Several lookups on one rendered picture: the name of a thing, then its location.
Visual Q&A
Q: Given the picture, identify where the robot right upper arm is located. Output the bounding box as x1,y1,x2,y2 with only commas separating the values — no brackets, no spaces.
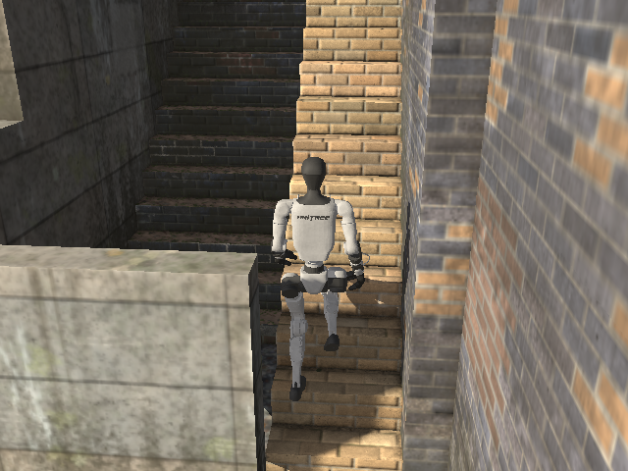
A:
335,199,359,255

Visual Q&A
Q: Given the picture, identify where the robot left forearm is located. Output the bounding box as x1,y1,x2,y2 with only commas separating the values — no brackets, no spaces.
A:
271,238,285,259

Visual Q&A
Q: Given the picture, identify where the robot thigh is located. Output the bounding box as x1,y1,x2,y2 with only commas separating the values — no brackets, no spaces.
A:
281,273,308,337
321,267,347,297

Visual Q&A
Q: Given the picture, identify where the robot right hand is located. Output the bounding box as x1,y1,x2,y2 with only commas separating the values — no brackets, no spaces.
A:
346,271,365,290

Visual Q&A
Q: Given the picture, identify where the robot right forearm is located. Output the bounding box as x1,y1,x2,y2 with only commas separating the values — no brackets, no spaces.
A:
348,241,364,276

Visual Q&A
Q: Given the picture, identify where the robot right thigh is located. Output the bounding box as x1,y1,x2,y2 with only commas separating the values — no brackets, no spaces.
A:
321,267,347,297

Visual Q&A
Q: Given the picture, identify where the robot left upper arm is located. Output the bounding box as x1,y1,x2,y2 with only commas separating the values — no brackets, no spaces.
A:
272,199,293,252

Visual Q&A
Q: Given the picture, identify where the robot left thigh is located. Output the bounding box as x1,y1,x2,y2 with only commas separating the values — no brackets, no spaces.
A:
281,273,308,337

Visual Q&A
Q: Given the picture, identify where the robot left hand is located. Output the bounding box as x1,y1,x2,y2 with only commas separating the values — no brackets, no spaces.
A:
275,249,297,266

